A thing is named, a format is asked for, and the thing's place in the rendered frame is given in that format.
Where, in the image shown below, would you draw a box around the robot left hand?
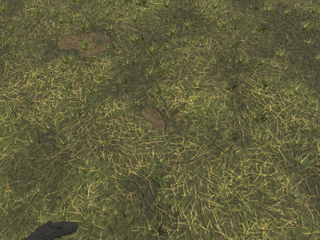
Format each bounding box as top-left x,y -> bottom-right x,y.
23,221 -> 78,240

